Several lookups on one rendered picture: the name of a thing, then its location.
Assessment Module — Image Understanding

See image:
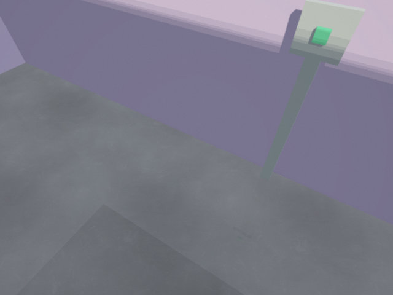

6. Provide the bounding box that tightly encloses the panel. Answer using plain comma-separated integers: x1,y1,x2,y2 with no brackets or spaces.
260,0,365,181

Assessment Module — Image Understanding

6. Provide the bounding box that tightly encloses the button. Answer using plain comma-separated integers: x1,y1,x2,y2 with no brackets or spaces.
311,26,332,45

